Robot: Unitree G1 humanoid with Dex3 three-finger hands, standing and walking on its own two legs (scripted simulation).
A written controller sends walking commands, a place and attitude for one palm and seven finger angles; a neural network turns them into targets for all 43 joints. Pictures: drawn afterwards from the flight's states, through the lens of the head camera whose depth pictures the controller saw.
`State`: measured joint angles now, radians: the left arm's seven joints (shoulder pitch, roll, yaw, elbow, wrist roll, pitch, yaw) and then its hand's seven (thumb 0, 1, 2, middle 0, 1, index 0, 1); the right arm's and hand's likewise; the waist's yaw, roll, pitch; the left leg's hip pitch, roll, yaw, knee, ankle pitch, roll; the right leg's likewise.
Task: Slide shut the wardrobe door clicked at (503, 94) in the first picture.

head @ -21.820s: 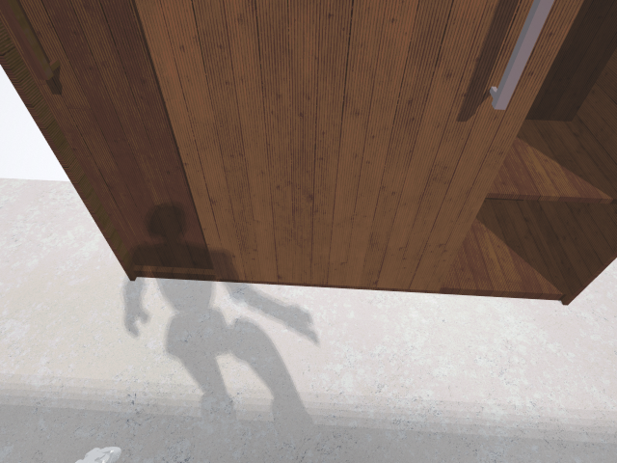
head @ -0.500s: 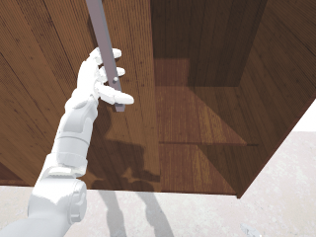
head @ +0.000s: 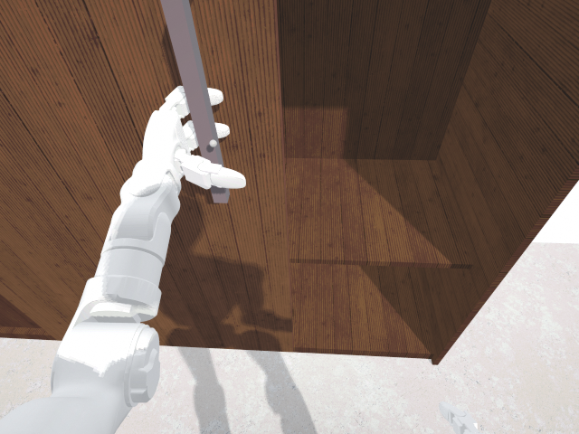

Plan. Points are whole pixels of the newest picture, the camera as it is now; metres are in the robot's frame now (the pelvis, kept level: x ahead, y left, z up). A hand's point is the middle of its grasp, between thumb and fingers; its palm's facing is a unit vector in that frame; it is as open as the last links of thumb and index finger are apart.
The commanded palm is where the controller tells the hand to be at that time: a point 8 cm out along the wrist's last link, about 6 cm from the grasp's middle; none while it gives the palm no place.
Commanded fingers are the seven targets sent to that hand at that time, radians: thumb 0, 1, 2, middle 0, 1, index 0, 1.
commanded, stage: slide the fingers in behind the handle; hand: left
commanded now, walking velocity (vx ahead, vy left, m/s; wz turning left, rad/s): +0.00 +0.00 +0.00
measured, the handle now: (206, 110) +0.49 +0.13 +0.22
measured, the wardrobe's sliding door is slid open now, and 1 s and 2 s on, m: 0.48 0.48 0.48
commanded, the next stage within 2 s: grip the handle and tug to test in 0.02 s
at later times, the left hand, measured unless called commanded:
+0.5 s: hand (214, 142) +0.43 +0.11 +0.21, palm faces -0.02 -1.00 -0.01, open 10.6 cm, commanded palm +0.41 +0.17 +0.20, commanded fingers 0.00 0.43 0.70 -0.40 -1.33 -0.40 -1.33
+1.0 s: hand (215, 143) +0.43 +0.11 +0.21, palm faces -0.02 -1.00 -0.01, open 6.1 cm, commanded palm +0.40 +0.16 +0.20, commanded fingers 0.00 0.90 0.90 -0.45 -1.40 -0.45 -1.40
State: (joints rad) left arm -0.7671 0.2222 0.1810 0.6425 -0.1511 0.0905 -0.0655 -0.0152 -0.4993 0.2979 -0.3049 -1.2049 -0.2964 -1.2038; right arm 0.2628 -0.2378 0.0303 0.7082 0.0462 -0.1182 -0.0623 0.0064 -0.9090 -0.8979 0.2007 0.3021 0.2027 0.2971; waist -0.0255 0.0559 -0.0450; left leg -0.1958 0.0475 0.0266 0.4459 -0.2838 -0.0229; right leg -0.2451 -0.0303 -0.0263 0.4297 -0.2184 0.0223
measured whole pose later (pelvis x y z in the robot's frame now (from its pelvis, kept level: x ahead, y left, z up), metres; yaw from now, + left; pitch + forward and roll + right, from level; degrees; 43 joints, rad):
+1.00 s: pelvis +0.01 +0.00 +0.00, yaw -1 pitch +2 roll -1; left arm -0.64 0.20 0.19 0.43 -0.15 0.17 -0.04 0.00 0.72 0.80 -0.35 -1.36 -0.29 -1.32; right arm 0.25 -0.24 0.02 0.66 0.04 -0.09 -0.05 0.01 -0.91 -0.90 0.20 0.30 0.20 0.30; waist -0.03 0.07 -0.06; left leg -0.15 0.05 0.04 0.41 -0.29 -0.02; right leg -0.21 -0.02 -0.01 0.40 -0.22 0.02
